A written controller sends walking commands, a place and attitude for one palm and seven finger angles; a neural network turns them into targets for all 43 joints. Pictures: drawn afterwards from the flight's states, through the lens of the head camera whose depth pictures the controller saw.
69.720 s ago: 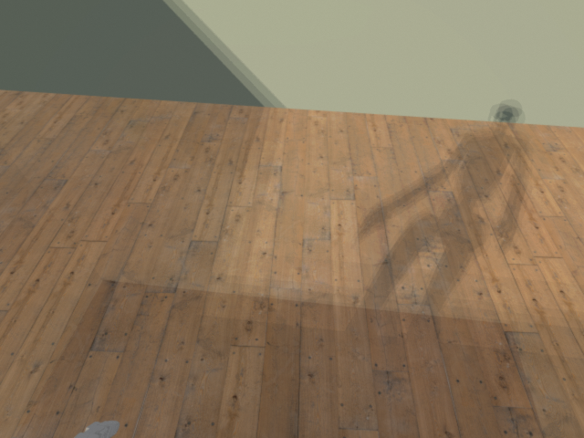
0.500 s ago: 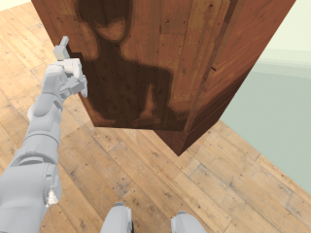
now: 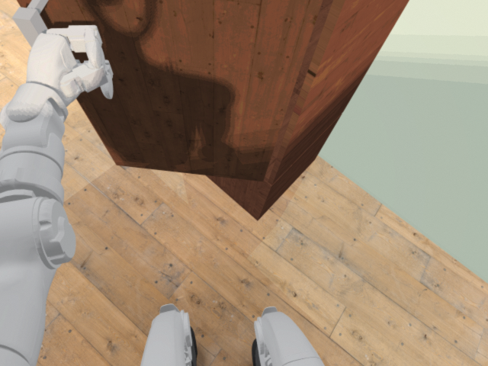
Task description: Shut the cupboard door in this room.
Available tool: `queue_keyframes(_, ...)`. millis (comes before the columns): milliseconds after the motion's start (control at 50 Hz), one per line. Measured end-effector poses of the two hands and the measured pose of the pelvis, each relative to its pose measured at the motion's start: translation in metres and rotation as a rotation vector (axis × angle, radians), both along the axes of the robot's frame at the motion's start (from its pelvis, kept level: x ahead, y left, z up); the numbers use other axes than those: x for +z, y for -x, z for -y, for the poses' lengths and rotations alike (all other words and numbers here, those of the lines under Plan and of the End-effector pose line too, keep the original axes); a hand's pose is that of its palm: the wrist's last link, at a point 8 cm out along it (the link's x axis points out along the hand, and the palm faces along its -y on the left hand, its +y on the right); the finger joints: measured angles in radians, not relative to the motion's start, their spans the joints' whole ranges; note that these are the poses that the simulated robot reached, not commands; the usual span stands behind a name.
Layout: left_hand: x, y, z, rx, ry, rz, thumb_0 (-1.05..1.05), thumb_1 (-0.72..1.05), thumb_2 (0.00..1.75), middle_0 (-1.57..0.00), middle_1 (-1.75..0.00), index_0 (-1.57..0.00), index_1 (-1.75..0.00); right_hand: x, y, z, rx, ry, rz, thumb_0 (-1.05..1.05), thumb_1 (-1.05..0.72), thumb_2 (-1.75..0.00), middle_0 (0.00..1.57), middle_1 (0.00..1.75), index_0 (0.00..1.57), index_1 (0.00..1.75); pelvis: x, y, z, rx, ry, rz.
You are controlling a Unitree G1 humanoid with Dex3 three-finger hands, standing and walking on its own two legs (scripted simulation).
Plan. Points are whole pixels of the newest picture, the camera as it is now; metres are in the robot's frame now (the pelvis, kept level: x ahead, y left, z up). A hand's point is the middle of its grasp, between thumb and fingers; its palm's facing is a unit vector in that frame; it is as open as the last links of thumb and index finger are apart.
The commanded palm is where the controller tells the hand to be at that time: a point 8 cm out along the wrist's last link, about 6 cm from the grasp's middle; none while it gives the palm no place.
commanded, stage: push the door shut along its arc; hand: left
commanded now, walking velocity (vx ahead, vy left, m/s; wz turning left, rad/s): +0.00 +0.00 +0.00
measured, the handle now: (54, 45) +0.60 +0.23 +0.11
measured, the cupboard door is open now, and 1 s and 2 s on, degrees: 37 27 26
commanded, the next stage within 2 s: pull the fist back off the door in 0.72 s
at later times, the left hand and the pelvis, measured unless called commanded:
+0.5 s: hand (118, 50) +0.58 +0.14 +0.12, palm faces -0.30 -0.95 -0.02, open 3.1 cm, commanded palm +0.60 +0.16 +0.11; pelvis +0.01 +0.00 -0.01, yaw -1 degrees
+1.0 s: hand (132, 29) +0.62 +0.12 +0.12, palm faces +0.10 -0.99 +0.06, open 3.1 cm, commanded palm +0.60 +0.12 +0.11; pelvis +0.00 +0.00 -0.02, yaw -1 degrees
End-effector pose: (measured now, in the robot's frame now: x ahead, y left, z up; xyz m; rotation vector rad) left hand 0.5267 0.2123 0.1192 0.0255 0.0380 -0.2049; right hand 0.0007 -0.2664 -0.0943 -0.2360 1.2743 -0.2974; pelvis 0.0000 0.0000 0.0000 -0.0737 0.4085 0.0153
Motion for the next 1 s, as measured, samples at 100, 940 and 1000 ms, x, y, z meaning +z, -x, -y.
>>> queue_keyframes(100,0.001,-0.014,0.006,-0.026,0.007,-0.003,0.02,0.90,0.90,-1.30,-1.50,-1.30,-1.50,0.000,0.008,-0.001,-0.019,0.007,-0.023,0.00,-0.91,-0.89,0.21,0.30,0.21,0.30,-0.003,-0.002,-0.001,-0.007,0.004,-0.018)
queue_keyframes(940,0.000,-0.072,0.038,0.130,0.128,-0.034,0.04,0.90,0.95,-1.30,-1.50,-1.30,-1.50,-0.008,0.031,-0.018,0.008,0.014,-0.129,0.00,-0.91,-0.89,0.21,0.30,0.21,0.30,-0.022,-0.004,-0.005,0.001,0.034,-0.116)
queue_keyframes(1000,-0.002,-0.072,0.043,0.302,0.079,-0.004,0.03,0.88,0.93,-1.30,-1.50,-1.30,-1.50,-0.009,0.039,-0.027,0.016,-0.038,-0.152,0.00,-0.91,-0.89,0.21,0.30,0.21,0.30,-0.022,-0.005,-0.005,0.001,0.031,-0.124)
